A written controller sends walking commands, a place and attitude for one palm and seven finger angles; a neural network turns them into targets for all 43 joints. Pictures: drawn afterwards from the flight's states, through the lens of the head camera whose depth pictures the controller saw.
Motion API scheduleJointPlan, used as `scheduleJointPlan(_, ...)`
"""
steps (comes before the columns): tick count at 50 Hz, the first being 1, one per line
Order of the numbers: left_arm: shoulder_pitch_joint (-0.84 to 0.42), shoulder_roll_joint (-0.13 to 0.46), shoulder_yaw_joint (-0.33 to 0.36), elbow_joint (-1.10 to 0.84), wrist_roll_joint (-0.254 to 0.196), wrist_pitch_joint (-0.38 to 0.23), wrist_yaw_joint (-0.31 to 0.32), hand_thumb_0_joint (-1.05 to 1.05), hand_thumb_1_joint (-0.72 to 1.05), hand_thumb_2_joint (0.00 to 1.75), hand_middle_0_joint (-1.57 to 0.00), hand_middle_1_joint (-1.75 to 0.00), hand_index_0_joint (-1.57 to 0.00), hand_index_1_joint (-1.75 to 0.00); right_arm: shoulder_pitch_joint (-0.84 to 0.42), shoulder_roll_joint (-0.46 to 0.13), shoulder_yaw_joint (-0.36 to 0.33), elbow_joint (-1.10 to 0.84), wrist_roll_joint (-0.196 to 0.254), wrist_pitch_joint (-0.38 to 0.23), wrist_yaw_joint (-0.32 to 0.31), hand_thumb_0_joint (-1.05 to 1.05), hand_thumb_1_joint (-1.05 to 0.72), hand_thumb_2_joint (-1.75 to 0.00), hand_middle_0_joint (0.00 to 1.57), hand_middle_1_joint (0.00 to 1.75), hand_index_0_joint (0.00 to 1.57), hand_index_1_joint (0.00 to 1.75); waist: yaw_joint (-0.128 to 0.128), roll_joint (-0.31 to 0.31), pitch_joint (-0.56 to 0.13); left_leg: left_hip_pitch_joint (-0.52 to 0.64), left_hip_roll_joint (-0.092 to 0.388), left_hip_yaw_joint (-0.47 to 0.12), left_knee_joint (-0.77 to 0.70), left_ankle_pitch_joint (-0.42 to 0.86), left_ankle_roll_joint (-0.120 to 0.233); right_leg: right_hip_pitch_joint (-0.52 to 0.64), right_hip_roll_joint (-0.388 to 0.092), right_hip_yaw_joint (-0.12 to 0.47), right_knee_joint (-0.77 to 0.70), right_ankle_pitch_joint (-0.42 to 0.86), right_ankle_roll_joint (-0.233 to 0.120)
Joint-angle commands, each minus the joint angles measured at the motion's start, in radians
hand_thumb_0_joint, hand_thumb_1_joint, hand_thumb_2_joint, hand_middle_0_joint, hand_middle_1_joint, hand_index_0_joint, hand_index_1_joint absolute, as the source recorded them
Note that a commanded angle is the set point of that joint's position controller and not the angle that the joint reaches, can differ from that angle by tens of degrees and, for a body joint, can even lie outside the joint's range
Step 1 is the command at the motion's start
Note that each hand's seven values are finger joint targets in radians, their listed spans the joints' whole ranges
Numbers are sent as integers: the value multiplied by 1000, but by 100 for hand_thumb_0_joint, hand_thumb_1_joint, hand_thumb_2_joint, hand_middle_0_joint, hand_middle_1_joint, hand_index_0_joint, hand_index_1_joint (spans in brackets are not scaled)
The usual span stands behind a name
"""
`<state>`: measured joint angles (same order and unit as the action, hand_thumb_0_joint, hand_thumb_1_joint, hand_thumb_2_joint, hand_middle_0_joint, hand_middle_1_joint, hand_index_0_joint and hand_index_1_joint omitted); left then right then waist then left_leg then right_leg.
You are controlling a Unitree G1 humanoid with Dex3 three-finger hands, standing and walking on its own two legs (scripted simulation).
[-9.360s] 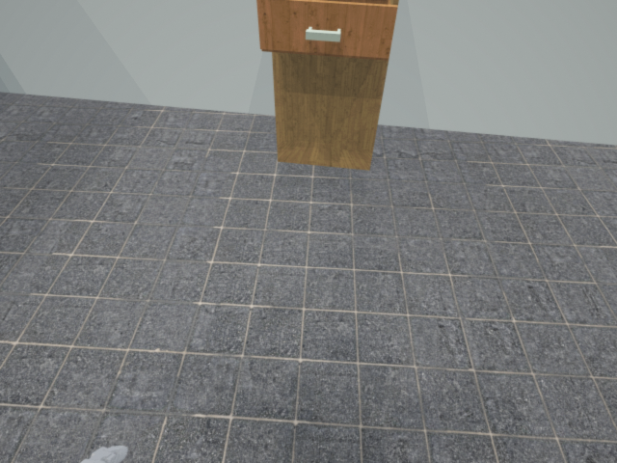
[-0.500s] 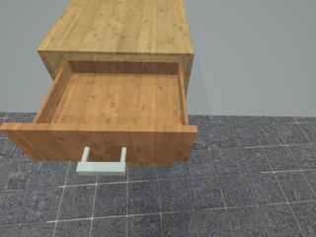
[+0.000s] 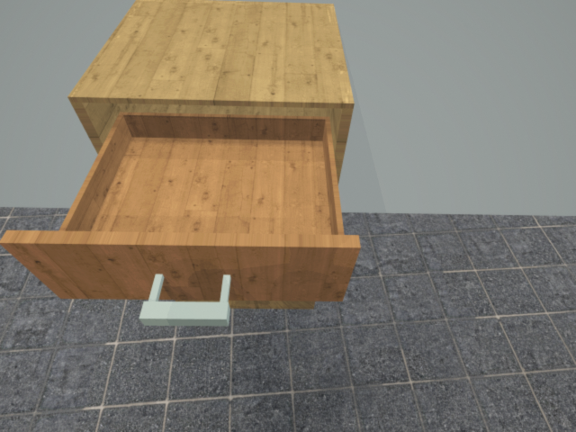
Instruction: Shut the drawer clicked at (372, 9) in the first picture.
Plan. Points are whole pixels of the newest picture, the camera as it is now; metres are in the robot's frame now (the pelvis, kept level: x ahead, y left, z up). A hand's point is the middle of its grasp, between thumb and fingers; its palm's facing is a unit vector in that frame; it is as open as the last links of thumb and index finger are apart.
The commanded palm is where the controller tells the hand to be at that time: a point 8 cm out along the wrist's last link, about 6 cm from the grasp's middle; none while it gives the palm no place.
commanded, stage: raise the hand and make a fist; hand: left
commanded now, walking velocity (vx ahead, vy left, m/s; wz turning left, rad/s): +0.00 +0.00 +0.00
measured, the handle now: (189, 297) +0.28 +0.16 +0.02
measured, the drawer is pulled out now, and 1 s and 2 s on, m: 0.30 0.30 0.30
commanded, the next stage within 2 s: bring the fist close to the handle in 1.98 s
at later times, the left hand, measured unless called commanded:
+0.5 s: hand out of the picture +0.10 +0.14 -0.02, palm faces +0.13 -0.99 -0.08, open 6.1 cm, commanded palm +0.09 +0.20 -0.02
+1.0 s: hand (158, 418) +0.13 +0.15 +0.04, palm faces +0.10 -0.99 -0.07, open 3.5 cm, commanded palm +0.08 +0.20 +0.05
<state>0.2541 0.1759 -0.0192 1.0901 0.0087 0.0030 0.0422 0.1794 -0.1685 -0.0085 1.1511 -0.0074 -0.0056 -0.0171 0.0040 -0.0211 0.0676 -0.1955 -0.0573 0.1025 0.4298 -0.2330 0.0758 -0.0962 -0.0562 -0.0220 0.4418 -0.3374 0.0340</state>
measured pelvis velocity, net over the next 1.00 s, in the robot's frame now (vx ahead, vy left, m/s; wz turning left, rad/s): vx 0.00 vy -0.04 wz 0.05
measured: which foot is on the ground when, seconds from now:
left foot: down 0.00-1.00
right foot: down 0.00-1.00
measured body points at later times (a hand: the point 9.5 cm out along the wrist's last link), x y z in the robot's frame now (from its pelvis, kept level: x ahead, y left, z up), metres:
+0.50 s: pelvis -0.04 -0.05 -0.06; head -0.02 -0.05 +0.39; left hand +0.09 +0.19 -0.01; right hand +0.19 -0.29 -0.11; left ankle +0.00 +0.07 -0.74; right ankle -0.01 -0.10 -0.74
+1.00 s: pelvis +0.00 -0.04 -0.04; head +0.03 -0.05 +0.41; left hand +0.12 +0.21 +0.04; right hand +0.19 -0.28 -0.12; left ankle +0.00 +0.07 -0.74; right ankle -0.01 -0.10 -0.74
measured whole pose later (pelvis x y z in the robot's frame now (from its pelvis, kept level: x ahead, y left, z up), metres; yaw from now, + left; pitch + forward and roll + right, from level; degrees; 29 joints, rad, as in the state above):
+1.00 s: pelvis +0.00 -0.04 -0.04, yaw +3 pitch +8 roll +0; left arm 0.75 0.19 0.18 -0.24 -0.32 -0.38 -0.30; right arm 0.25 -0.24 -0.03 0.59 0.06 -0.23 -0.04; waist 0.01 0.04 -0.11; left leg -0.57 -0.02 -0.01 0.86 -0.42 0.01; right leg -0.53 0.05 -0.09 0.84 -0.46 -0.07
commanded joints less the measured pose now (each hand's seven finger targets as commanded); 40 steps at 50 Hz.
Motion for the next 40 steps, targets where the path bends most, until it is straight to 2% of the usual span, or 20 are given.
scheduleJointPlan(1, 72, 104, 27, -14, 3, -8, 11, 0, 90, 90, -20, -30, -20, -30, 46, -121, -18, -28, 1, -17, -10, 0, -90, -90, 20, 30, 20, 30, 0, 17, -42, 121, 163, -179, -64, 287, -20, -108, -68, 57, -61, 183, -39)
scheduleJointPlan(3, 74, 104, 27, -10, 2, -7, 10, 0, 90, 90, -20, -30, -20, -30, 53, -119, -18, -27, 1, -18, -11, 0, -90, -90, 20, 30, 20, 30, 3, 18, -39, 118, 164, -179, -69, 284, -20, -106, -67, 57, -65, 182, -40)
scheduleJointPlan(4, 115, 94, 20, -7, 23, -35, 43, 0, 90, 90, -20, -30, -20, -30, 72, -148, -12, -102, 6, -27, -9, 0, -90, -90, 20, 30, 20, 30, -15, 10, -59, 89, 191, -198, 105, 638, -39, -110, -52, 60, -24, 342, -35)
scheduleJointPlan(5, -558, 365, 216, -1559, -147, -221, 62, 0, 90, 90, -22, -32, -22, -32, 157, -291, -62, -436, 48, -167, -30, 0, -90, -90, 20, 30, 20, 30, -101, 184, -592, 451, 123, -228, 35, 744, -100, -172, 37, -62, 85, 415, -48)
scheduleJointPlan(6, -98, 260, 150, -1348, -72, -168, 100, 0, 90, 90, -24, -34, -24, -34, 75, -190, -2, -380, 36, -284, -63, 0, -90, -90, 20, 30, 20, 30, -24, 393, -559, 582, 187, -249, -91, 842, -121, -277, 66, -41, 275, 81, -63)
scheduleJointPlan(7, -2, 182, 109, -1227, -86, -113, 156, 0, 90, 90, -26, -37, -26, -37, 62, -176, -28, -296, 24, -308, -62, 0, -90, -90, 20, 30, 20, 30, -19, 325, -477, 406, 160, -233, -92, 707, -170, -281, 54, -9, 313, -30, -58)
scheduleJointPlan(8, 263, -76, -53, -1027, -106, -21, 140, 0, 90, 90, -28, -39, -28, -39, 104, -143, -29, -293, 44, -300, -39, 0, -90, -90, 20, 30, 20, 30, -49, 163, -288, 292, 166, -231, -103, 580, -145, -353, 45, -22, 317, -51, -42)
scheduleJointPlan(9, 111, -95, -89, -1192, -143, -39, 110, 0, 90, 90, -30, -41, -30, -41, 67, -172, -33, -380, 44, -296, -17, 0, -90, -90, 20, 30, 20, 30, -45, 83, -136, 149, 164, -213, -84, 481, -115, -359, 29, -39, 279, -63, -40)
scheduleJointPlan(11, 133, -7, 8, -1166, -136, -129, 56, 0, 90, 90, -34, -45, -34, -45, 31, -199, -56, -458, 29, -304, -8, 0, -90, -90, 20, 30, 20, 30, -54, -38, -37, -32, 112, -179, 49, 146, -81, -394, 53, -75, 128, -46, -58)
scheduleJointPlan(14, 453, 24, 144, -991, -189, -289, -67, 0, 90, 90, -40, -52, -40, -52, -42, -200, -54, -567, 19, -269, 6, 0, -90, -90, 20, 30, 20, 30, 27, -174, -104, -273, 57, -136, 195, 21, -82, -389, 61, -76, 148, 28, -66)
scheduleJointPlan(15, 499, 28, 174, -969, -225, -351, -130, 0, 90, 90, -42, -54, -42, -54, -73, -197, -56, -593, 21, -253, 10, 0, -90, -90, 20, 30, 20, 30, 42, -188, -106, -361, 46, -120, 231, -39, -86, -417, 57, -57, 181, -23, -68)
scheduleJointPlan(16, 457, 36, 169, -968, -249, -416, -180, 0, 90, 90, -44, -56, -44, -56, -99, -193, -56, -623, 26, -251, 10, 0, -90, -90, 20, 30, 20, 30, 32, -291, -71, -469, 40, -109, 291, -111, -82, -468, 50, -8, 198, -108, -58)
scheduleJointPlan(17, 439, 30, 154, -1009, -251, -483, -212, 0, 90, 90, -46, -58, -46, -58, -90, -188, -60, -647, 32, -256, 18, 0, -90, -90, 20, 30, 20, 30, 36, -243, -73, -513, 38, -99, 329, -138, -81, -471, 33, 49, 202, -147, -57)
scheduleJointPlan(19, 324, 92, 162, -1250, -253, -617, -251, 0, 90, 90, -50, -62, -50, -62, -111, -180, -61, -713, 26, -279, 27, 0, -90, -90, 20, 30, 20, 30, 37, 23, -198, -489, 35, -81, 385, -163, -71, -504, 28, 96, 254, -245, -68)
scheduleJointPlan(21, 238, 195, 229, -1407, -244, -708, -250, 0, 90, 90, -54, -67, -54, -67, -91, -166, -64, -733, 22, -296, 21, 0, -90, -90, 20, 30, 20, 30, 27, 166, -313, -470, 39, -84, 441, -155, -59, -524, 34, 129, 297, -275, -79)
scheduleJointPlan(22, 192, 241, 259, -1445, -245, -732, -237, 0, 90, 90, -56, -69, -56, -69, -78, -171, -62, -719, 24, -298, 16, 0, -90, -90, 20, 30, 20, 30, 8, 194, -293, -488, 44, -92, 475, -177, -58, -572, 37, 143, 303, -301, -80)
scheduleJointPlan(25, 153, 152, 210, -1425, -286, -722, -237, 0, 90, 90, -62, -75, -62, -75, -79, -158, -50, -738, 38, -311, -6, 0, -90, -90, 20, 30, 20, 30, -48, 112, -218, -526, 37, -107, 542, -236, -47, -615, 15, 214, 214, -443, -67)
scheduleJointPlan(30, 170, 144, 145, -1341, -317, -538, -333, 0, 90, 90, -72, -86, -72, -86, -53, -199, -40, -746, 67, -309, -40, 0, -90, -90, 20, 30, 20, 30, -65, -7, -193, -541, 47, -124, 542, -231, -37, -526, -29, 279, 120, -399, -3)
scheduleJointPlan(35, 269, 228, 274, -1390, -311, -368, -361, 0, 90, 90, -82, -97, -82, -97, -54, -177, -33, -759, 67, -275, -55, 0, -90, -90, 20, 30, 20, 30, -3, -10, -326, -494, 51, -152, 478, -85, -39, -314, -59, 256, 185, 41, 41)
scheduleJointPlan(40, 453, 168, 356, -1429, -353, -371, -302, 0, 90, 90, -92, -108, -92, -108, -67, -137, -39, -749, 64, -255, -42, 0, -90, -90, 20, 30, 20, 30, 39, -68, -323, -437, 49, -147, 418, 45, -56, -198, -39, 171, 256, 519, 57)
